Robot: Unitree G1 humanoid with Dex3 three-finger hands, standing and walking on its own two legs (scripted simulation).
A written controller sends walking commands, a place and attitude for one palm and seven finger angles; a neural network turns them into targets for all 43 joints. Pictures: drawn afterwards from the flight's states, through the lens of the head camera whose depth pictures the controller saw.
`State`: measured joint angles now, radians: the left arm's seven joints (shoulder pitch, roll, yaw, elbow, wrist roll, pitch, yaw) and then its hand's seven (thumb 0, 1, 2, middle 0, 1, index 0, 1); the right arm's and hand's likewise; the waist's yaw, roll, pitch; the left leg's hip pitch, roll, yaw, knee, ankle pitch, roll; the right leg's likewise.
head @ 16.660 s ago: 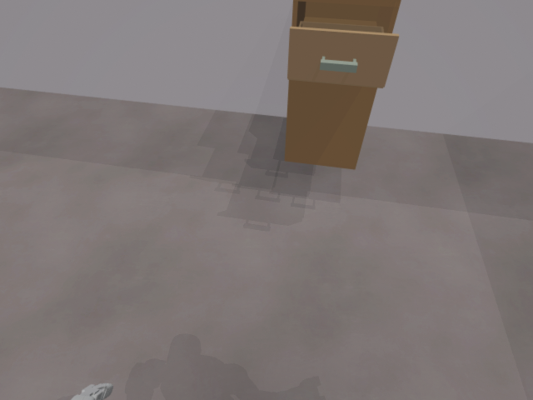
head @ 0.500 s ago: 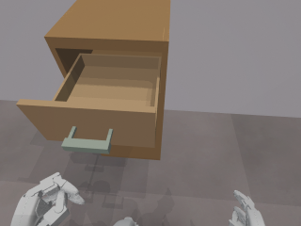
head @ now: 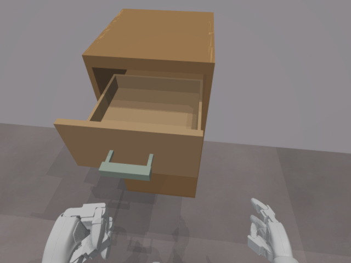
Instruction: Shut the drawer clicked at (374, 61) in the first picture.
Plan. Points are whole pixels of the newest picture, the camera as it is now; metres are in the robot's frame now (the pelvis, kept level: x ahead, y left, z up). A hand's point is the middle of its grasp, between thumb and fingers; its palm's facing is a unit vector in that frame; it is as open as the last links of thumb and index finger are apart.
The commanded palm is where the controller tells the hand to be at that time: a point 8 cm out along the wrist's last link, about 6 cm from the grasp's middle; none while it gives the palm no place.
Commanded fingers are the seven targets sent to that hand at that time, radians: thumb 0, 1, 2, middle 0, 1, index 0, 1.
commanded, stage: raise the hand and make a fist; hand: left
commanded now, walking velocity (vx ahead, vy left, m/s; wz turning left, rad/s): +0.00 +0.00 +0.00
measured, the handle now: (128, 163) +0.35 +0.16 +0.02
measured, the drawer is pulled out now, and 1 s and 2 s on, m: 0.26 0.26 0.26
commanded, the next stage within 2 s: bring the fist close to the handle in 0.48 s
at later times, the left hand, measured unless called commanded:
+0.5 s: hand (109, 233) +0.15 +0.12 +0.12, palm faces +0.01 -1.00 -0.04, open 3.3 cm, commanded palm +0.10 +0.18 +0.13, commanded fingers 0.00 0.90 0.90 -1.40 -1.60 -1.40 -1.60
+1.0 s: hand (120, 222) +0.19 +0.12 +0.08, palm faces -0.01 -1.00 -0.06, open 3.3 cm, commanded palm +0.14 +0.18 +0.08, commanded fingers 0.00 0.90 0.90 -1.40 -1.60 -1.40 -1.60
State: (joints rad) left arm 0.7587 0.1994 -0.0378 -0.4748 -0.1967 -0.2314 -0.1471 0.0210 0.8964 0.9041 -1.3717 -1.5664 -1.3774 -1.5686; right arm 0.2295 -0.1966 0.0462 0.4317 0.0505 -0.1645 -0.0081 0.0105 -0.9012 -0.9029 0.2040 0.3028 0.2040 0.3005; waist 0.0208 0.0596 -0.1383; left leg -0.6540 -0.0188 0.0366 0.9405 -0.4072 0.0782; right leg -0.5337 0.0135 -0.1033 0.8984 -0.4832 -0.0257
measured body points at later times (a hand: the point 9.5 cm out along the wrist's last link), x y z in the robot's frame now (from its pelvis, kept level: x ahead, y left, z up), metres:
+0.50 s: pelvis +0.01 -0.01 +0.00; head +0.01 -0.02 +0.45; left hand +0.15 +0.18 +0.13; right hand +0.19 -0.23 -0.05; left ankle +0.04 +0.07 -0.69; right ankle -0.01 -0.11 -0.69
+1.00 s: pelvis +0.02 -0.04 +0.00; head +0.04 -0.05 +0.45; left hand +0.18 +0.18 +0.08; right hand +0.19 -0.28 -0.07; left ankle +0.04 +0.07 -0.69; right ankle -0.01 -0.11 -0.69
